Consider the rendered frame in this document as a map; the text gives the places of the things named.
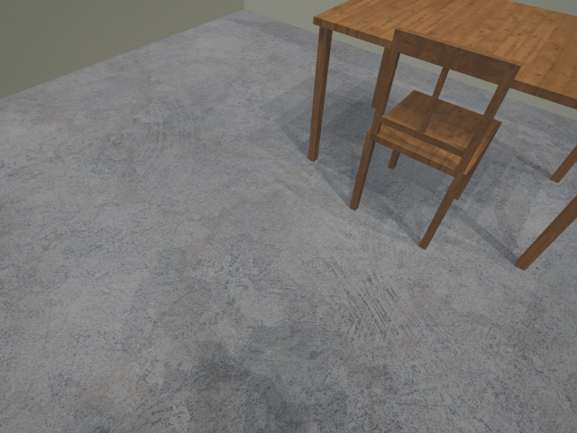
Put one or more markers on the table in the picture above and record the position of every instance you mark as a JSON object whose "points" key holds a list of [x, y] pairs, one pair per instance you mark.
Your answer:
{"points": [[544, 41]]}

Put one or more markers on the chair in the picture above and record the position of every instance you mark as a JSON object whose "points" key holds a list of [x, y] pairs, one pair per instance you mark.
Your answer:
{"points": [[442, 135]]}

